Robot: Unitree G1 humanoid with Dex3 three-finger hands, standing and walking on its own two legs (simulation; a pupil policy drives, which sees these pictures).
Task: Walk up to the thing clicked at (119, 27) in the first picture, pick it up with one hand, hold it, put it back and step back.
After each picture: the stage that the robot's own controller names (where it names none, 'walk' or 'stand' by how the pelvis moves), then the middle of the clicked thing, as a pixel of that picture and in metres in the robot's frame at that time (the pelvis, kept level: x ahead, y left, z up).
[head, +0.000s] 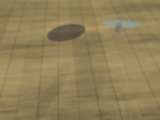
stand; (118, 28) +1.66 -0.44 -0.72
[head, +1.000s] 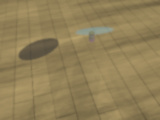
walk; (91, 36) +1.57 +0.02 -0.69
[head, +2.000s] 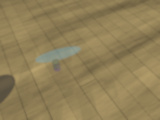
walk; (56, 65) +1.01 +0.31 -0.71
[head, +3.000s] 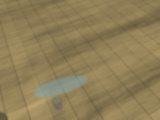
walk; (57, 103) +0.62 +0.26 -0.71
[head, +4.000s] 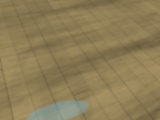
stand; out of the picture +0.41 +0.16 -0.70
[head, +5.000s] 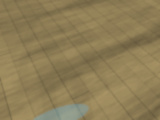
stand; out of the picture +0.36 +0.18 -0.72
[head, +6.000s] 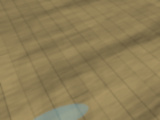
stand; out of the picture +0.35 +0.18 -0.73
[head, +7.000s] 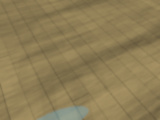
stand; out of the picture +0.35 +0.19 -0.73
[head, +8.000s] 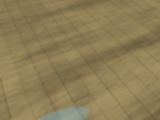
stand; out of the picture +0.34 +0.18 -0.73
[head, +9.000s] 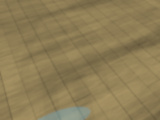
stand; out of the picture +0.34 +0.18 -0.73
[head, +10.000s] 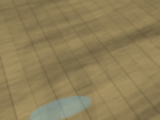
go down; out of the picture +0.35 +0.17 -0.72
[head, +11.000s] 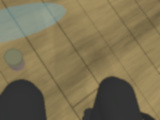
go down; (15, 60) +0.43 +0.23 -0.29
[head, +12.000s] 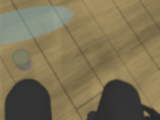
close in; (22, 60) +0.43 +0.23 -0.29
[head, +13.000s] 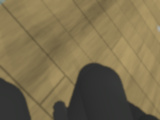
close in; out of the picture +0.40 +0.27 -0.22
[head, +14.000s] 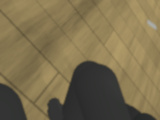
close; out of the picture +0.40 +0.28 -0.22
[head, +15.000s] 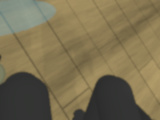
lift; out of the picture +0.31 +0.26 -0.13
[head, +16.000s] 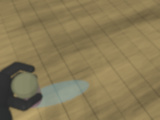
lift; (28, 91) +0.31 +0.17 +0.03
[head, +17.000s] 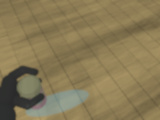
hold; (33, 93) +0.32 +0.17 +0.00
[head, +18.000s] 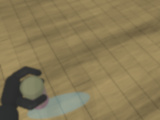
hold; (36, 93) +0.32 +0.17 +0.00
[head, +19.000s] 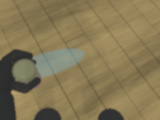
crouch; (28, 75) +0.37 +0.18 -0.07
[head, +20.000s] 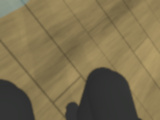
lower; out of the picture +0.39 +0.28 -0.19
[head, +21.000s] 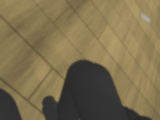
lower; out of the picture +0.41 +0.30 -0.23
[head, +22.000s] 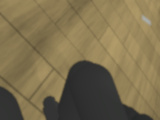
lower; out of the picture +0.41 +0.30 -0.23
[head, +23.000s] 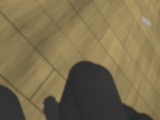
lower; out of the picture +0.41 +0.30 -0.23
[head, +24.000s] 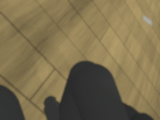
lower; out of the picture +0.40 +0.30 -0.23
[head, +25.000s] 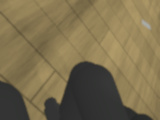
withdraw; out of the picture +0.39 +0.28 -0.23
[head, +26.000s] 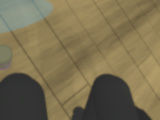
stand; (2, 58) +0.41 +0.25 -0.27
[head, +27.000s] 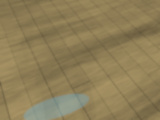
stand; out of the picture +0.36 +0.15 -0.64
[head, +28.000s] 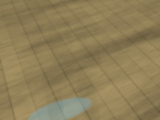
stand; out of the picture +0.37 +0.17 -0.67
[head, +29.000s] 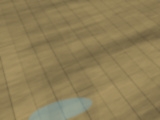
stand; out of the picture +0.37 +0.16 -0.67
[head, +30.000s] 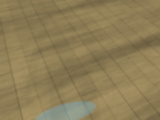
stand; out of the picture +0.38 +0.16 -0.72
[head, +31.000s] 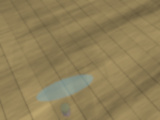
walk; (65, 109) +0.48 +0.15 -0.70
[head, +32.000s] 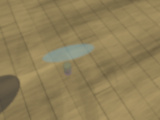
walk; (67, 68) +0.79 +0.13 -0.69
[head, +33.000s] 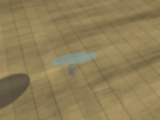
stand; (72, 70) +1.00 +0.15 -0.70
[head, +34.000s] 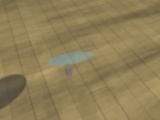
stand; (68, 70) +1.00 +0.15 -0.73
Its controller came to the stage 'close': yes
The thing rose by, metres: 0.71
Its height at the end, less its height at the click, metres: +0.00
